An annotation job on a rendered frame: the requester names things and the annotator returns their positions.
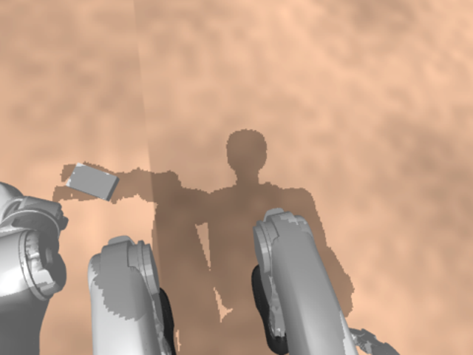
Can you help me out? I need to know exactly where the left robot arm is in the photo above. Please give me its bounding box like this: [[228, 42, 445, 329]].
[[0, 196, 67, 355]]

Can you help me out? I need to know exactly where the left robot hand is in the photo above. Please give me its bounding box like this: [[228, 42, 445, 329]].
[[0, 182, 69, 230]]

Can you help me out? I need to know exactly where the left robot foot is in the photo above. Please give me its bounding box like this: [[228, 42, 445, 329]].
[[159, 288, 176, 355]]

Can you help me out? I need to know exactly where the small box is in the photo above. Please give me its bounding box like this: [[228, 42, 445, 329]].
[[66, 163, 120, 201]]

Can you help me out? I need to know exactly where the right robot foot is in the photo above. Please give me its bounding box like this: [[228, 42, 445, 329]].
[[251, 265, 289, 355]]

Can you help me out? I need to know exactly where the right robot hand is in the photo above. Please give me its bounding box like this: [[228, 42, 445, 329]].
[[349, 328, 400, 355]]

